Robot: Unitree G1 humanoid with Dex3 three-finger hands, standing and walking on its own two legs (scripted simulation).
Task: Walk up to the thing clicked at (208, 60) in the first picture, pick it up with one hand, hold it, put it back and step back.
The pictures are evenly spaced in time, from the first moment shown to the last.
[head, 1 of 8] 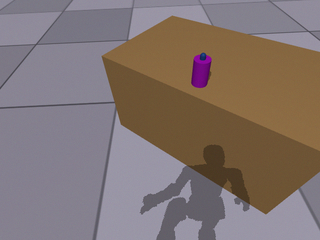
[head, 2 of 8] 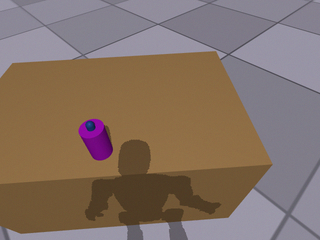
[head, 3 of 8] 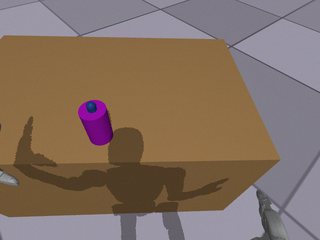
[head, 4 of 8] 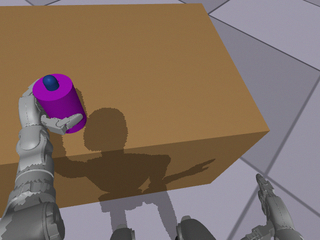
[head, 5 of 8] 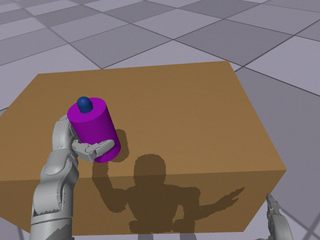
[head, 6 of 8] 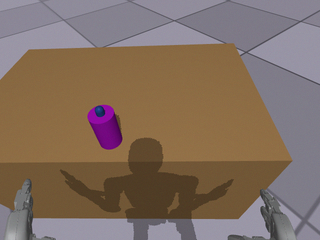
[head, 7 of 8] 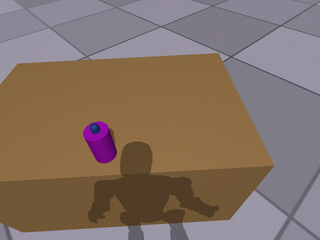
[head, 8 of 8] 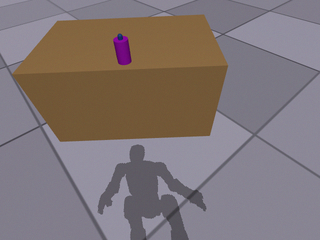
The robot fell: no
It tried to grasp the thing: yes
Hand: left
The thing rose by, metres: 0.23
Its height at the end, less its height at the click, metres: +0.00
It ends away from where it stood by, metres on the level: 0.02
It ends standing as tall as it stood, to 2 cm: yes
